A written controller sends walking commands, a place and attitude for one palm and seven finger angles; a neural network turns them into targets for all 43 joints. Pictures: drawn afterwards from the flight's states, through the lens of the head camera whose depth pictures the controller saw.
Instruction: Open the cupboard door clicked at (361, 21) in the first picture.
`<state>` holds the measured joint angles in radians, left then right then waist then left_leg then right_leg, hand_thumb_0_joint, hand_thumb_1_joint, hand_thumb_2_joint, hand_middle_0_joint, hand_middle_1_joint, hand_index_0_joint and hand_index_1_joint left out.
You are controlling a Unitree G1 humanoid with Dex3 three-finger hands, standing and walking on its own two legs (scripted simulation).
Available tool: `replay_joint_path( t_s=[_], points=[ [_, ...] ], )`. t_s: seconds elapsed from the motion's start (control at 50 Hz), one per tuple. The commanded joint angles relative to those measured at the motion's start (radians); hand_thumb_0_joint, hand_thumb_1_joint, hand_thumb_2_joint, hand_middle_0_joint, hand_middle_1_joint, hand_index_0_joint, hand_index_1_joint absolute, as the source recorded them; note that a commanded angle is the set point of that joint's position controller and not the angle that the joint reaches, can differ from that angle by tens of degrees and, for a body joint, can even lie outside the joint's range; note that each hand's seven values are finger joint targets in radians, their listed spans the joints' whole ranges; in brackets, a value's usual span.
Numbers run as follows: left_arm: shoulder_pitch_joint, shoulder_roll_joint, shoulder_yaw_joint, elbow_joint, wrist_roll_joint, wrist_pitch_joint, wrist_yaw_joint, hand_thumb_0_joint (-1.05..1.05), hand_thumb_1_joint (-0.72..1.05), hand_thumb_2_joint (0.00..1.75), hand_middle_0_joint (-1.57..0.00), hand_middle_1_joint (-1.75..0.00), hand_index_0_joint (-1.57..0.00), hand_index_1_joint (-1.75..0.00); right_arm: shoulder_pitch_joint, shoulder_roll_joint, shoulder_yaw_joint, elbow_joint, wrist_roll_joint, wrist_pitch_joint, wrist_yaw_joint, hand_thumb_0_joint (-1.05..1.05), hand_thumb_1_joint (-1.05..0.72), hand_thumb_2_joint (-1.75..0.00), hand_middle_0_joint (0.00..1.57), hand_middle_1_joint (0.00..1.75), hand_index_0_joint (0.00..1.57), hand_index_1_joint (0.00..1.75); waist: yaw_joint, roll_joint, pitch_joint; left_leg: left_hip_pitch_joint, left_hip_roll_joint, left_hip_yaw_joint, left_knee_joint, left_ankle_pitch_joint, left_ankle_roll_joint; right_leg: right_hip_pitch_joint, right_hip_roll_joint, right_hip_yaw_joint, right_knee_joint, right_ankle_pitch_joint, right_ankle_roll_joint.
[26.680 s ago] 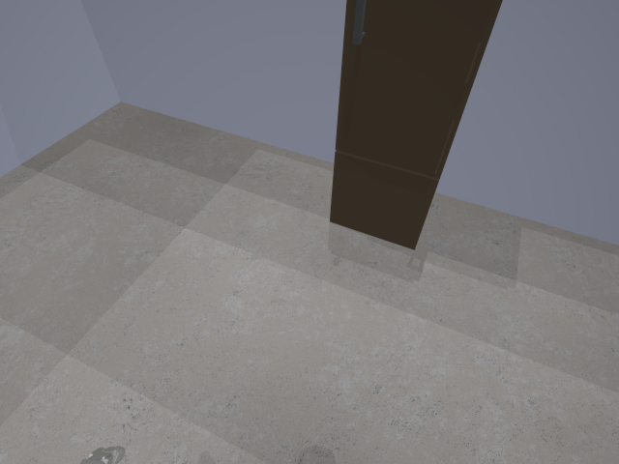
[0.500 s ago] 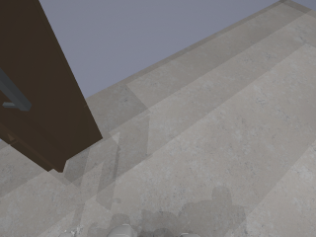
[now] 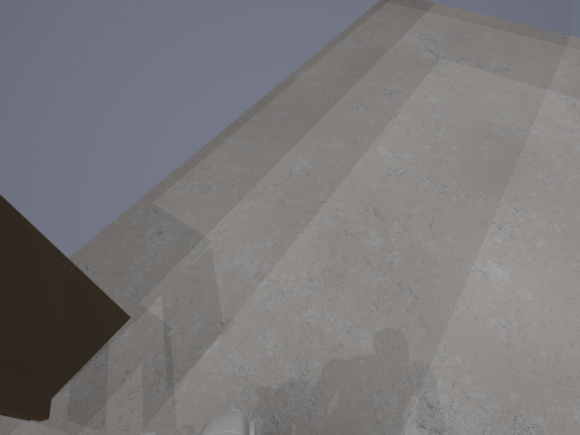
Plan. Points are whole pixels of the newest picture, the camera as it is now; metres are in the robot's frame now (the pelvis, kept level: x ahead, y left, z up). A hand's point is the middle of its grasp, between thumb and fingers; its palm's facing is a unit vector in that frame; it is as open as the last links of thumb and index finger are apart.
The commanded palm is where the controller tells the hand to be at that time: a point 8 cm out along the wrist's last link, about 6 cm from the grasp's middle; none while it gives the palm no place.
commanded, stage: walk to a spot facing it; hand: left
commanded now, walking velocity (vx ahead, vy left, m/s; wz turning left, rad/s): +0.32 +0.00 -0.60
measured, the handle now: out of the picture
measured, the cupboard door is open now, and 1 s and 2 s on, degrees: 50 50 50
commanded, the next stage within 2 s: turn to face it in 1.42 s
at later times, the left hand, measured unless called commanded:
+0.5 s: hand (239, 296) +0.36 +0.12 -0.15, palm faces -0.36 -0.91 -0.19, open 7.4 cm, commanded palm none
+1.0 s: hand (282, 257) +0.47 +0.05 -0.18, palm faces -0.35 -0.92 -0.19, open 7.3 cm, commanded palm none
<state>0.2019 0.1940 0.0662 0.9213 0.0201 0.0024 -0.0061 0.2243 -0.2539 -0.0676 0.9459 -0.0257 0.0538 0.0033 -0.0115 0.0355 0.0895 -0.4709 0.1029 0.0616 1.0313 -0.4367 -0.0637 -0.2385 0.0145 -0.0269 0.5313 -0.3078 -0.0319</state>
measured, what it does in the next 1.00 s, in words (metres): walks ahead, turning right: left foot, then right foot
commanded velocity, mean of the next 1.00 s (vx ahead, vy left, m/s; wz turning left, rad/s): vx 0.36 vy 0.00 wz -0.32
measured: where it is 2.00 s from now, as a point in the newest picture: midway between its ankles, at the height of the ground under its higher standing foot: (400, 273)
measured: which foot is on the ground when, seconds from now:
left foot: up 0.00-0.16, down 0.18-0.58, up 0.60-0.98, down 1.00-1.00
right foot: down 0.00-0.18, up 0.20-0.56, down 0.58-1.00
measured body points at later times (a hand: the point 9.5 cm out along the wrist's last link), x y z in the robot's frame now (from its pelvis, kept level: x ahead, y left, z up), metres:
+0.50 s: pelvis +0.17 -0.02 +0.00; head +0.22 -0.04 +0.45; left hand +0.38 +0.17 -0.13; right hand +0.05 -0.22 -0.14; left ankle +0.13 +0.14 -0.73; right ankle +0.22 -0.17 -0.70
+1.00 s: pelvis +0.40 -0.13 -0.01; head +0.43 -0.13 +0.44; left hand +0.49 +0.10 -0.17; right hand +0.40 -0.39 -0.14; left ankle +0.53 -0.07 -0.74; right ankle +0.25 -0.17 -0.73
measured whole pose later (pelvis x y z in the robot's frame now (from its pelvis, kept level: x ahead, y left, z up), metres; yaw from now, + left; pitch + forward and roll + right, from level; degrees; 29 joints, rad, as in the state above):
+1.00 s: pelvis +0.40 -0.13 -0.01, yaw -25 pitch +0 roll -1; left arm 0.32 0.19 0.06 1.09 0.01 -0.05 0.00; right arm 0.12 -0.18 -0.04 0.97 -0.03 -0.05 0.02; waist 0.01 0.00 0.06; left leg -0.41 0.08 0.12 0.54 -0.17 0.01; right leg -0.04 0.04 -0.06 0.50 -0.43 -0.04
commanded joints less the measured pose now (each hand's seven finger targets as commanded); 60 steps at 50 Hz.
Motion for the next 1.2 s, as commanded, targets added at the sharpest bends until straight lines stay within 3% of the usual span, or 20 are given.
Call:
replay_joint_path(
  t_s=[0.0,0.06,0.12,0.14,0.16,0.18,0.26,0.32,0.46,0.52,0.54,0.56,0.6,0.68,0.86,0.94,0.98,1.0,1.08,1.18],
  points=[
    [0.059,0.205,0.054,-0.024,0.008,-0.039,0.005,0.00,0.90,0.90,-0.20,-0.30,-0.20,-0.30,-0.084,-0.036,-0.014,-0.130,0.006,-0.061,0.011,0.00,-0.90,-0.90,0.20,0.30,0.20,0.30,0.035,-0.155,-0.066,-0.069,-0.023,-0.006,-0.160,0.069,-0.010,0.112,-0.230,0.300,-0.274,0.048,-0.160],
    [0.057,0.220,0.060,-0.015,0.008,-0.036,-0.006,0.00,0.90,0.90,-0.20,-0.30,-0.20,-0.30,-0.087,-0.038,-0.012,-0.137,0.008,-0.077,0.010,0.00,-0.90,-0.90,0.20,0.30,0.20,0.30,0.033,-0.179,-0.043,0.031,-0.054,0.006,-0.299,0.084,-0.002,0.048,-0.220,0.327,-0.269,-0.040,-0.160],
    [-0.003,0.198,0.059,-0.022,0.002,-0.033,-0.013,0.00,0.90,0.90,-0.20,-0.30,-0.20,-0.30,0.049,-0.062,-0.015,-0.095,0.009,-0.100,-0.005,0.00,-0.90,-0.90,0.20,0.30,0.20,0.30,-0.047,-0.123,-0.055,0.332,-0.078,0.029,-0.525,0.175,0.006,-0.124,-0.153,0.284,-0.162,-0.088,-0.109],
    [-0.013,0.141,0.048,-0.034,0.001,-0.033,-0.017,0.00,0.90,0.90,-0.20,-0.30,-0.20,-0.30,0.174,-0.124,-0.026,-0.053,0.003,-0.112,-0.022,0.00,-0.90,-0.90,0.20,0.30,0.20,0.30,-0.100,0.031,-0.110,0.523,0.015,-0.082,-0.626,0.068,0.038,-0.237,-0.070,0.226,0.030,-0.080,-0.066],
    [0.021,0.069,0.031,-0.056,-0.012,-0.031,-0.028,0.00,0.90,0.90,-0.20,-0.30,-0.20,-0.30,0.292,-0.246,-0.054,-0.031,-0.025,-0.119,-0.032,0.00,-0.90,-0.90,0.20,0.30,0.20,0.30,-0.132,0.351,-0.179,0.679,0.333,-0.484,-0.757,-0.141,0.151,-0.462,0.072,0.040,0.399,-0.282,0.001],
    [-0.062,0.099,0.035,-0.097,-0.005,-0.039,-0.034,0.00,0.90,0.90,-0.20,-0.30,-0.20,-0.30,0.334,-0.250,-0.045,-0.031,-0.021,-0.112,-0.043,0.00,-0.90,-0.90,0.20,0.30,0.20,0.30,-0.144,0.210,-0.144,0.601,0.439,-0.613,-0.847,-0.218,0.233,-0.512,0.003,0.067,0.581,-0.288,-0.002],
    [-0.077,0.066,0.031,-0.060,0.015,-0.029,-0.060,0.00,0.90,0.90,-0.20,-0.30,-0.20,-0.30,0.152,-0.100,-0.002,-0.059,-0.013,-0.129,-0.030,0.00,-0.90,-0.90,0.20,0.30,0.20,0.30,-0.026,0.128,0.006,0.351,0.291,-0.248,-0.858,0.048,0.161,-0.515,-0.126,0.047,0.705,-0.006,0.028],
    [-0.089,0.027,0.013,-0.059,0.012,-0.016,-0.067,0.00,0.90,0.90,-0.20,-0.30,-0.20,-0.30,0.203,-0.091,0.001,-0.024,-0.009,-0.138,-0.032,0.00,-0.90,-0.90,0.20,0.30,0.20,0.30,-0.024,0.119,-0.075,0.429,0.231,-0.019,-0.799,0.350,0.145,-0.452,-0.123,-0.003,0.530,0.042,0.038],
    [-0.226,0.034,0.007,-0.086,0.012,-0.013,-0.059,0.00,0.90,0.90,-0.20,-0.30,-0.20,-0.30,0.259,-0.081,0.004,0.023,-0.021,-0.116,-0.018,0.00,-0.90,-0.90,0.20,0.30,0.20,0.30,-0.044,0.118,0.008,0.357,0.244,0.109,-0.797,0.394,0.140,-0.263,-0.074,-0.105,0.185,0.081,0.012],
    [0.004,0.095,0.026,-0.015,0.013,-0.031,-0.047,0.00,0.90,0.90,-0.20,-0.30,-0.20,-0.30,0.209,-0.101,0.007,0.025,-0.011,-0.108,-0.014,0.00,-0.90,-0.90,0.20,0.30,0.20,0.30,0.087,0.031,-0.120,0.286,0.197,0.181,-0.466,0.660,0.092,0.143,0.001,-0.144,0.048,0.077,-0.040],
    [0.189,0.191,0.053,0.042,0.017,-0.046,-0.033,0.00,0.90,0.90,-0.20,-0.30,-0.20,-0.30,0.180,-0.070,0.016,0.009,0.008,-0.111,-0.003,0.00,-0.90,-0.90,0.20,0.30,0.20,0.30,0.176,-0.134,-0.233,0.059,0.122,0.231,-0.168,0.540,0.053,0.467,-0.146,0.052,-0.020,-0.033,-0.101],
    [0.319,0.312,0.086,0.075,0.003,-0.048,-0.014,0.00,0.90,0.90,-0.20,-0.30,-0.20,-0.30,0.161,-0.008,0.023,-0.040,0.025,-0.114,-0.005,0.00,-0.90,-0.90,0.20,0.30,0.20,0.30,0.201,-0.390,-0.322,-0.229,-0.045,0.186,0.200,-0.178,0.003,0.638,-0.461,0.566,-0.195,0.021,-0.226],
    [0.161,0.257,0.064,0.042,-0.017,-0.035,0.006,0.00,0.90,0.90,-0.20,-0.30,-0.20,-0.30,0.057,-0.043,0.001,-0.036,0.016,-0.109,-0.010,0.00,-0.90,-0.90,0.20,0.30,0.20,0.30,0.128,-0.211,-0.171,-0.296,0.040,-0.027,0.351,-0.052,0.029,0.382,-0.433,0.515,-0.272,-0.061,-0.225],
    [-0.020,0.119,0.018,0.013,-0.002,-0.059,0.010,0.00,0.90,0.90,-0.20,-0.30,-0.20,-0.30,0.154,0.017,0.011,0.043,-0.004,-0.072,-0.004,0.00,-0.90,-0.90,0.20,0.30,0.20,0.30,-0.022,-0.163,-0.065,-0.058,0.072,-0.009,0.042,0.101,0.003,0.031,-0.275,0.145,-0.321,0.163,-0.145],
    [0.101,0.124,0.019,0.105,-0.004,-0.087,0.004,0.00,0.90,0.90,-0.20,-0.30,-0.20,-0.30,-0.065,0.030,0.008,-0.018,0.002,-0.098,0.021,0.00,-0.90,-0.90,0.20,0.30,0.20,0.30,0.026,-0.128,-0.036,-0.037,0.001,0.037,-0.356,0.216,0.025,0.192,-0.260,0.128,-0.280,0.373,-0.144],
    [0.080,0.127,0.017,0.114,-0.009,-0.085,0.008,0.00,0.90,0.90,-0.20,-0.30,-0.20,-0.30,0.092,-0.028,-0.006,0.038,-0.006,-0.116,0.007,0.00,-0.90,-0.90,0.20,0.30,0.20,0.30,-0.081,-0.053,-0.092,0.328,-0.053,0.062,-0.546,0.274,0.073,0.087,-0.194,0.057,-0.002,0.558,-0.086],
    [0.125,0.057,0.003,0.067,-0.020,-0.086,-0.009,0.00,0.90,0.90,-0.20,-0.30,-0.20,-0.30,0.344,-0.207,-0.046,0.095,-0.028,-0.120,-0.012,0.00,-0.90,-0.90,0.20,0.30,0.20,0.30,-0.139,0.283,-0.280,0.743,0.367,-0.493,-0.699,0.274,0.282,-0.331,0.027,-0.068,0.610,-0.194,-0.003],
    [0.047,0.088,0.002,0.036,-0.006,-0.085,-0.005,0.00,0.90,0.90,-0.20,-0.30,-0.20,-0.30,0.327,-0.195,-0.041,0.084,-0.017,-0.104,-0.014,0.00,-0.90,-0.90,0.20,0.30,0.20,0.30,-0.141,0.146,-0.223,0.618,0.400,-0.533,-0.745,0.126,0.309,-0.383,-0.014,0.024,0.752,-0.255,-0.018],
    [0.015,0.032,0.008,0.055,0.011,-0.055,-0.028,0.00,0.90,0.90,-0.20,-0.30,-0.20,-0.30,0.137,-0.048,-0.005,0.049,-0.010,-0.137,-0.023,0.00,-0.90,-0.90,0.20,0.30,0.20,0.30,-0.025,0.061,-0.024,0.314,0.274,-0.263,-0.867,0.112,0.203,-0.429,-0.132,0.060,0.727,0.009,0.015],
    [0.010,-0.008,0.002,0.054,0.010,-0.030,-0.035,0.00,0.90,0.90,-0.20,-0.30,-0.20,-0.30,0.138,-0.049,-0.009,0.070,-0.007,-0.131,-0.012,0.00,-0.90,-0.90,0.20,0.30,0.20,0.30,0.000,0.077,-0.021,0.230,0.195,0.003,-0.893,0.158,0.178,-0.257,-0.141,-0.034,0.327,0.089,0.036]
  ],
)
